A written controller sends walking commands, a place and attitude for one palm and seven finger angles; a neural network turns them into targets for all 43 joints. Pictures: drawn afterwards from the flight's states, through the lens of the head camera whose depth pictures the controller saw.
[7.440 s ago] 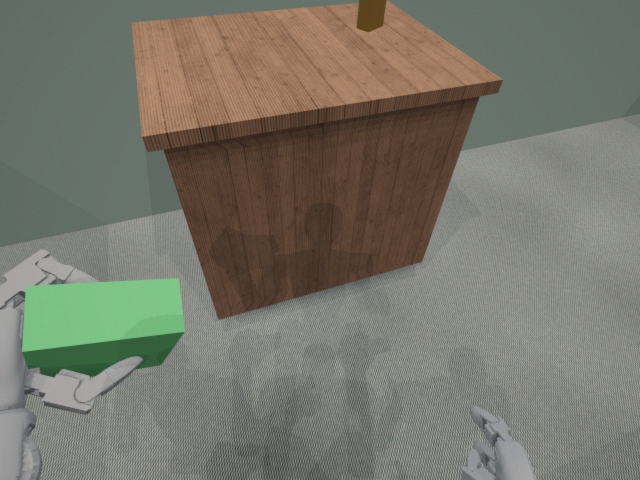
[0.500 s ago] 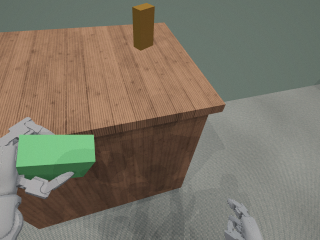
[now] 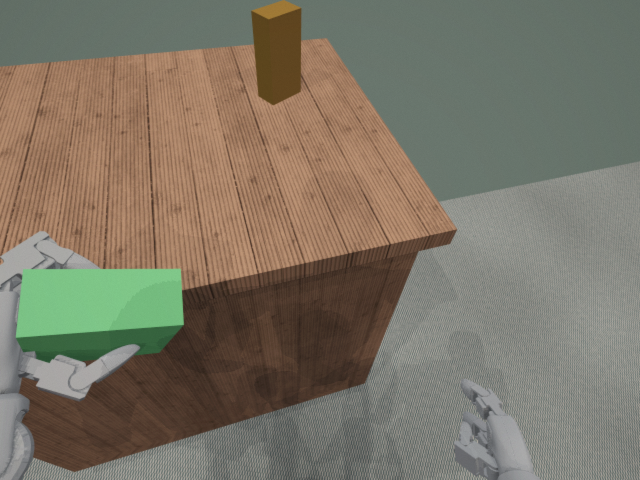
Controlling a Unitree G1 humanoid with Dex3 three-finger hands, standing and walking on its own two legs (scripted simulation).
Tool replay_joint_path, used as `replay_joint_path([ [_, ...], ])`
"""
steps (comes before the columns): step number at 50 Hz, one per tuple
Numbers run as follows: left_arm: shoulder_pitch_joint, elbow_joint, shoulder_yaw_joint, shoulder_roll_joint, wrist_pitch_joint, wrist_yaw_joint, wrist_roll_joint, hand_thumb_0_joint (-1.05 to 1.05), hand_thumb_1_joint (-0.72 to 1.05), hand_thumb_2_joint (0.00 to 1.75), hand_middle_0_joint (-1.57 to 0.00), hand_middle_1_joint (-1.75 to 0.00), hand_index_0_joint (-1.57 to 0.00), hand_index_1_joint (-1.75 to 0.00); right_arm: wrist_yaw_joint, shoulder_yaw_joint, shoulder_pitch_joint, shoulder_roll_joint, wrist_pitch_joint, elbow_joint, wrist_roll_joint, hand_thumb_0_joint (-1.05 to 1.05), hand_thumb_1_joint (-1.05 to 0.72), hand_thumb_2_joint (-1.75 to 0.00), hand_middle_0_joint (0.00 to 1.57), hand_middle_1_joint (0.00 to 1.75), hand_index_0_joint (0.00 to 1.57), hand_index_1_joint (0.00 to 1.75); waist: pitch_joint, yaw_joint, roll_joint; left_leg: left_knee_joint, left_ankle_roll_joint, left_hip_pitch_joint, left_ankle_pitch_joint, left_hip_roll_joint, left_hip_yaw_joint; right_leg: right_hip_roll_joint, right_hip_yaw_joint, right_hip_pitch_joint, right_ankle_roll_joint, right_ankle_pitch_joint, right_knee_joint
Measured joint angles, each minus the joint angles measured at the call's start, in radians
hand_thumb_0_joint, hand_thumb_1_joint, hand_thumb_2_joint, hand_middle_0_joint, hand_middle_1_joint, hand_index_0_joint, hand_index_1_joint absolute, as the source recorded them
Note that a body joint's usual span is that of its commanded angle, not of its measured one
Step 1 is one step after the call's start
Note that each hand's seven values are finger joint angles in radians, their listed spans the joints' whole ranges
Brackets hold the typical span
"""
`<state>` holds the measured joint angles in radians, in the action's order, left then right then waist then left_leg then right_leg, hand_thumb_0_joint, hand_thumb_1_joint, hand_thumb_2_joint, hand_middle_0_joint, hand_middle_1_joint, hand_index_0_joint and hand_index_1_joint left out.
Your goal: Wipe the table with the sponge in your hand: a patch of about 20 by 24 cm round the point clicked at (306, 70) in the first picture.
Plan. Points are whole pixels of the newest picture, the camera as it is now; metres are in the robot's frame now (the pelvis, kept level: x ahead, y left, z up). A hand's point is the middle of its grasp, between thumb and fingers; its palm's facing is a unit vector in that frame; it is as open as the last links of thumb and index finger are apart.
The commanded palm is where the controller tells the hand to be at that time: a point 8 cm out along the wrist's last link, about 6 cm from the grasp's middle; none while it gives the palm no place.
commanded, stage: come to a stop and stand still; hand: left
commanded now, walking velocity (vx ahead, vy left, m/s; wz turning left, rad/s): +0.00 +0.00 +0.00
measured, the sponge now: (126, 317) +0.23 +0.21 +0.13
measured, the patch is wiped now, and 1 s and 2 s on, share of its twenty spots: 0.00 0.00 0.00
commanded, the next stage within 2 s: look again from close up in 0.24 s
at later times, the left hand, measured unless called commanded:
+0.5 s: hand (97, 316) +0.22 +0.23 +0.15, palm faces +0.37 -0.84 -0.39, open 9.7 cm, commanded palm +0.17 +0.27 +0.17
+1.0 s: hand (87, 321) +0.22 +0.24 +0.14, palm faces +0.37 -0.85 -0.38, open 9.7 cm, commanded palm +0.17 +0.28 +0.17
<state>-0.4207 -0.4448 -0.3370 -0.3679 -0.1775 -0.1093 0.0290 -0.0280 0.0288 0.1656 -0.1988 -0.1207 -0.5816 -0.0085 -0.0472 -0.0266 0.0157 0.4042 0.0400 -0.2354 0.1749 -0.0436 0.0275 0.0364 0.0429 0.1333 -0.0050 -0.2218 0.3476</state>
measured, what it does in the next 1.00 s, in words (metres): stands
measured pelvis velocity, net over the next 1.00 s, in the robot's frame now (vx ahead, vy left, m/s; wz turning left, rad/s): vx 0.01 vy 0.00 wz -0.02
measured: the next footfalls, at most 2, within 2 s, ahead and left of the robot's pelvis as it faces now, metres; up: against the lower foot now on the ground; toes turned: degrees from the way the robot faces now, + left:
right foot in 1.66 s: +0.18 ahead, -0.03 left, +0.00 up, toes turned -2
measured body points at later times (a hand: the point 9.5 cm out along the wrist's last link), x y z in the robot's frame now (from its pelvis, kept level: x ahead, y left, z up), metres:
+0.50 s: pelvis +0.01 -0.01 +0.00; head +0.02 -0.01 +0.45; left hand +0.20 +0.27 +0.17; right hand +0.19 -0.24 -0.08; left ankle +0.02 +0.09 -0.74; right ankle -0.02 -0.12 -0.74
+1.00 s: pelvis +0.01 +0.00 +0.00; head +0.01 +0.00 +0.45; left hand +0.20 +0.29 +0.16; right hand +0.18 -0.24 -0.08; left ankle +0.02 +0.09 -0.75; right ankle -0.02 -0.12 -0.74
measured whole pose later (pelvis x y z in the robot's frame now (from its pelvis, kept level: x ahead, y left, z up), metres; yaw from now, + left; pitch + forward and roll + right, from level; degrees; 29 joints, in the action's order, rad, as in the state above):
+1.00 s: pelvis +0.01 +0.00 +0.00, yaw -1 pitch +0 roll -1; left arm -0.46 -0.41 -0.32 -0.35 -0.16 -0.11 0.04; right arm -0.05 0.01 0.21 -0.22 -0.07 -0.59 0.00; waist 0.01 -0.02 -0.01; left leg 0.48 0.04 -0.25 0.23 -0.03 0.01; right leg 0.05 0.05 0.14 -0.01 -0.27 0.41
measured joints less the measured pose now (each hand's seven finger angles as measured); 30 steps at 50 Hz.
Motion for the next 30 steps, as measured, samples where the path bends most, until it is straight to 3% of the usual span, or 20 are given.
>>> replay_joint_path([
  [6, -0.029, -0.012, -0.007, -0.015, -0.001, 0.004, 0.015, 0.00, -0.45, 0.99, -0.80, -1.32, -0.79, -1.33, -0.004, -0.006, -0.006, -0.005, 0.026, 0.016, 0.007, 0.01, -0.90, -0.90, 0.20, 0.30, 0.20, 0.30, 0.014, 0.008, -0.011, 0.008, -0.006, 0.005, 0.018, 0.005, -0.001, 0.005, 0.002, -0.005, -0.007, -0.015, 0.006],
  [13, -0.031, 0.019, 0.001, 0.003, 0.013, 0.002, 0.022, 0.00, -0.45, 0.99, -0.80, -1.32, -0.79, -1.33, -0.013, -0.009, 0.010, -0.013, 0.048, 0.014, 0.010, 0.01, -0.90, -0.90, 0.20, 0.30, 0.20, 0.30, 0.027, 0.002, -0.026, 0.004, -0.012, 0.009, 0.020, 0.013, 0.005, 0.013, -0.003, -0.015, -0.014, -0.011, -0.010],
  [30, -0.032, 0.023, 0.012, 0.007, 0.019, -0.001, 0.024, 0.00, -0.45, 1.00, -0.80, -1.32, -0.79, -1.33, -0.022, -0.010, 0.033, -0.012, 0.057, 0.003, 0.011, 0.01, -0.90, -0.90, 0.20, 0.30, 0.20, 0.30, 0.032, 0.011, -0.032, -0.010, -0.018, 0.014, 0.005, 0.020, 0.011, 0.020, -0.008, -0.024, -0.020, 0.008, -0.033],
])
